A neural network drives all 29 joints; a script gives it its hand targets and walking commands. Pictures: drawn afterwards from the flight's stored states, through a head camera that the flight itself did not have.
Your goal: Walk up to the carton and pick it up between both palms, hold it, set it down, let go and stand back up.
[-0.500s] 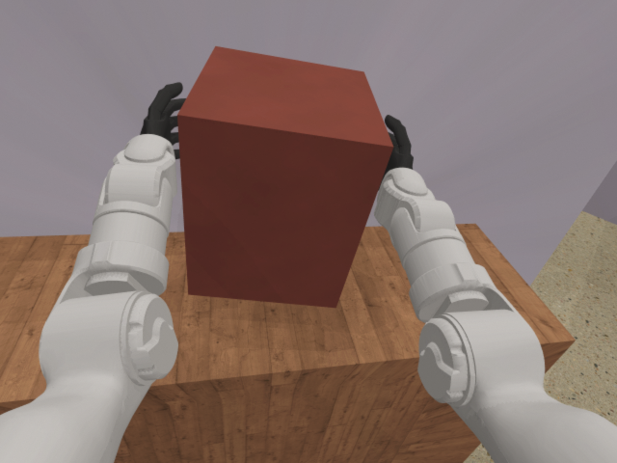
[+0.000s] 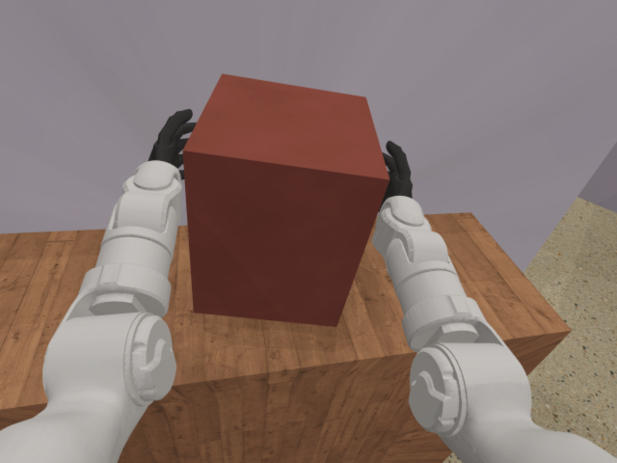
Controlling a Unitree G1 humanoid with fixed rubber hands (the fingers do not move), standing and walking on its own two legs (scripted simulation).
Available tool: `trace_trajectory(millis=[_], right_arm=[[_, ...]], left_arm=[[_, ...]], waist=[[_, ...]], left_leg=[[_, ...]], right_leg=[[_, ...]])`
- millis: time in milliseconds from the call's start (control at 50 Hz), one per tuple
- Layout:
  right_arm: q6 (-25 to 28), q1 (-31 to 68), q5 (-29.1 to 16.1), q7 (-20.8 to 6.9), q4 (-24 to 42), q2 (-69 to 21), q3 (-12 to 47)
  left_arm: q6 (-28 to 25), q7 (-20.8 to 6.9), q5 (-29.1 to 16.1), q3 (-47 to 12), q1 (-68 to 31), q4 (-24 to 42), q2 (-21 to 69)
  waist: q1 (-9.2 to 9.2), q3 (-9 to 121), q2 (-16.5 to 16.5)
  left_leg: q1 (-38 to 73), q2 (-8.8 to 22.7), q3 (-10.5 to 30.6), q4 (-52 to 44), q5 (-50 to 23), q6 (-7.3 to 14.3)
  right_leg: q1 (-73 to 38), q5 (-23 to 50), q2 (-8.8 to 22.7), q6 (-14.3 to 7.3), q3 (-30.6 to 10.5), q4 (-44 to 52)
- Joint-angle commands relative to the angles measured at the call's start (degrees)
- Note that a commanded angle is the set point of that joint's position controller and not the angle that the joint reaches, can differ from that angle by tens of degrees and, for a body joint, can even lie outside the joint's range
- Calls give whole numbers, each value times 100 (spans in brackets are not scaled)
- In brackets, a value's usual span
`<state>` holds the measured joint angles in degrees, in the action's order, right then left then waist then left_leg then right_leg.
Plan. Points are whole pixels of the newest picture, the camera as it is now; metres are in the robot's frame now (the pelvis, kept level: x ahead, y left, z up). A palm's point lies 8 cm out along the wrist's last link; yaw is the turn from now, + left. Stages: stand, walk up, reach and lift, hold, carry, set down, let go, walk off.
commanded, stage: set down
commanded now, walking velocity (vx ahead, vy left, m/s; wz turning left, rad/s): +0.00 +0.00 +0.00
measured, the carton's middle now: (280, 203) +0.43 -0.06 +0.16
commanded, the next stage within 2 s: none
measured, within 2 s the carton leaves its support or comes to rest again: rests again in 1.54 s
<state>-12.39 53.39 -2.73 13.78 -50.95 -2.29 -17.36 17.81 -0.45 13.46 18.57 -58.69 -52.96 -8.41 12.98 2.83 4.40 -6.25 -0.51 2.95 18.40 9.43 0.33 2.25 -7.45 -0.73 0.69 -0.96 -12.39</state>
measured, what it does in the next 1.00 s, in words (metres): stands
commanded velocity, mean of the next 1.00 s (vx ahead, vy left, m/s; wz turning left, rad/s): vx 0.00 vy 0.00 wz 0.00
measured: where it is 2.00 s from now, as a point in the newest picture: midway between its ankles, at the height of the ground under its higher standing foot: outside the picture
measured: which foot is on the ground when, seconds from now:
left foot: down 0.00-1.00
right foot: down 0.00-1.00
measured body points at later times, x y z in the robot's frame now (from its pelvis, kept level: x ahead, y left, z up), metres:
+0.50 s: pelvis +0.00 +0.01 +0.00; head -0.01 +0.04 +0.45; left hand +0.47 +0.08 +0.17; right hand +0.39 -0.20 +0.17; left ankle +0.01 +0.11 -0.75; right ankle -0.01 -0.13 -0.75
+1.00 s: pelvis +0.01 +0.01 +0.00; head +0.01 +0.04 +0.45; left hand +0.48 +0.07 +0.16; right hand +0.38 -0.21 +0.14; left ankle +0.01 +0.11 -0.75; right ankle +0.00 -0.12 -0.75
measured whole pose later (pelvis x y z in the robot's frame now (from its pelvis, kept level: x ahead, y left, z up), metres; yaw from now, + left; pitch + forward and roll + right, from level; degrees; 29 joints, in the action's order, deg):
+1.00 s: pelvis +0.01 +0.01 +0.00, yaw -3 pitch -2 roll -1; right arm -4.7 45.4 9.6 11.0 -45.0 -8.2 -25.7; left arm 13.1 -3.9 18.8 23.0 -55.6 -55.7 -5.6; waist 11.3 -0.1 3.3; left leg -4.9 -0.6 -1.3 17.1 10.3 1.4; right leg 3.4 -8.1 0.7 1.2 1.6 -13.6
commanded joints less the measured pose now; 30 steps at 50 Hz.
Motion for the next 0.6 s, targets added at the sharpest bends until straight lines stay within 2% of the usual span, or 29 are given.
trace_trajectory(millis=[0,40,60,80,100,120,140,160,180,200,220,240,260,280,300,320,340,360,380,400,420,440,460,480,500,520,540,560,580], right_arm=[[380,4418,-87,-655,1273,-2740,1325],[457,4485,-88,-645,1630,-2899,1419],[487,4415,-52,-654,1546,-2872,1340],[525,4574,20,-673,1715,-2906,1418],[552,4620,77,-693,1590,-2953,1345],[537,4426,161,-710,1431,-2836,1217],[505,4409,123,-702,1386,-2762,1041],[406,4176,239,-691,1077,-2717,896],[436,4219,353,-698,1256,-2608,662],[473,4263,532,-729,1451,-2624,818],[433,4365,435,-734,1286,-2635,598],[456,4094,416,-745,1329,-2746,659],[440,4354,496,-782,1463,-2814,710],[556,4229,496,-817,1561,-2815,798],[550,4310,542,-846,1361,-2824,761],[512,4072,693,-887,992,-2639,570],[610,4156,628,-921,1495,-2779,670],[547,3979,672,-945,1115,-2831,699],[553,3905,782,-971,1161,-2888,647],[506,3617,958,-998,880,-2836,491],[582,3729,855,-1001,1098,-2949,618],[667,3901,821,-1026,1296,-2987,801],[667,3678,900,-1013,1110,-2994,817],[693,3690,989,-1020,1111,-2947,668],[822,3724,847,-1040,1435,-3111,998],[767,3556,975,-1003,910,-2893,731],[868,3844,887,-1012,1339,-3100,950],[776,3628,1000,-1016,1030,-2999,697],[764,3320,1084,-1014,912,-2973,678]], left_arm=[[-107,-1024,-211,-864,-3578,-114,3222],[-192,-1036,-286,-924,-3611,186,3350],[-246,-1024,-352,-940,-3663,144,3455],[-298,-1018,-389,-1002,-3941,235,3415],[-316,-997,-426,-1100,-3846,209,3557],[-333,-1044,-364,-1032,-3777,-33,3415],[-317,-1047,-360,-888,-3726,-96,3381],[-290,-1093,-270,-830,-3632,-385,3212],[-241,-1108,-250,-807,-3721,-367,3318],[-258,-1144,-175,-669,-3646,-390,3237],[-262,-1119,-170,-605,-3700,-459,3209],[-299,-1098,-213,-539,-3545,-209,3223],[-346,-1091,-98,-370,-3658,-250,3014],[-362,-1065,-129,-631,-3462,-144,3240],[-404,-1078,-158,-558,-3749,-155,3076],[-347,-1101,15,-459,-3713,-580,3013],[-419,-1078,-132,-558,-3724,-26,3064],[-410,-1048,-28,-544,-3745,22,3086],[-451,-1073,-27,-519,-3763,-7,2994],[-443,-1119,56,-318,-3699,-255,2929],[-534,-1104,-6,-516,-3819,190,3007],[-569,-1079,-89,-709,-3882,319,3046],[-569,-1091,96,-539,-3727,-16,2967],[-621,-1084,36,-460,-3879,-107,2927],[-718,-1033,-46,-859,-3908,533,3240],[-604,-1045,65,-597,-3520,-238,3073],[-671,-1058,-61,-757,-3781,164,3235],[-596,-1104,114,-630,-3589,-167,3127],[-598,-1121,121,-611,-3572,-9,3067]], waist=[[-133,2369,-538],[-117,2618,-502],[30,2636,-488],[-80,2780,-538],[106,2985,-578],[124,2711,-586],[101,2554,-664],[102,2186,-605],[210,2210,-650],[44,2215,-533],[69,2061,-597],[32,2212,-446],[-173,2312,-384],[-43,2657,-534],[-57,2553,-671],[97,2242,-661],[-55,2618,-754],[-64,2589,-731],[-103,2644,-695],[-72,2439,-586],[-82,2826,-712],[-75,3137,-668],[-181,2919,-801],[-110,2755,-645],[-121,3374,-780],[-20,2547,-675],[-154,3073,-779],[-116,2651,-823],[-21,2577,-724]], left_leg=[[734,-206,-378,-173,-683,-150],[628,-241,-419,-251,-698,-158],[558,-237,-376,-139,-928,-213],[735,-211,-404,-115,-998,-234],[1069,-225,-366,-76,-1167,-288],[1134,-180,-373,-136,-948,-264],[1022,-177,-326,-176,-898,-259],[976,-142,-334,-235,-572,-255],[1108,-129,-377,-319,-524,-231],[1053,-86,-422,-256,-600,-253],[945,-128,-451,-350,-331,-213],[883,-147,-445,-294,-365,-222],[799,-189,-551,-395,-299,-135],[882,-193,-447,-266,-600,-207],[952,-157,-519,-249,-656,-241],[1106,-112,-436,-296,-560,-267],[1209,-111,-514,-152,-890,-308],[1376,-78,-517,-174,-1124,-313],[1306,-121,-568,-130,-1192,-317],[1136,-131,-607,-184,-963,-281],[1235,-174,-571,-191,-1044,-251],[1319,-141,-597,-78,-1323,-320],[973,-170,-620,-131,-1201,-308],[783,-188,-559,-212,-969,-296],[1222,-124,-503,-104,-1549,-345],[1132,-71,-452,-180,-1438,-289],[1258,-110,-562,-48,-1595,-351],[1157,-114,-562,-75,-1342,-360],[1222,-132,-595,-106,-1368,-344]], right_leg=[[-774,2455,-27,215,376,-209],[-965,2710,-47,269,405,-299],[-945,2839,-91,270,432,-340],[-817,2746,-74,281,402,-379],[-653,2788,-115,250,497,-340],[-446,2333,-162,213,556,-219],[-490,2238,-164,217,561,-197],[-265,1827,-135,212,582,-92],[-176,1590,-159,179,625,-30],[-243,1749,-120,172,628,-87],[-152,1507,-125,177,576,-66],[-280,1638,-154,200,530,-84],[-525,1808,-97,237,445,-130],[-527,2083,-121,228,515,-271],[-401,1902,-99,218,573,-214],[-160,1556,-101,202,612,-89],[-242,1818,-143,159,621,-132],[-220,1869,-147,203,643,-162],[-197,1831,-166,155,615,-132],[-238,1796,-82,191,587,-146],[-372,2156,-103,211,608,-256],[-494,2556,-103,207,573,-375],[-669,2609,-31,221,526,-396],[-717,2411,-82,296,576,-384],[-773,2836,-54,286,590,-486],[-575,2544,-58,239,617,-262],[-596,2730,-86,220,628,-385],[-514,2658,-27,224,597,-336],[-484,2610,-78,229,631,-346]])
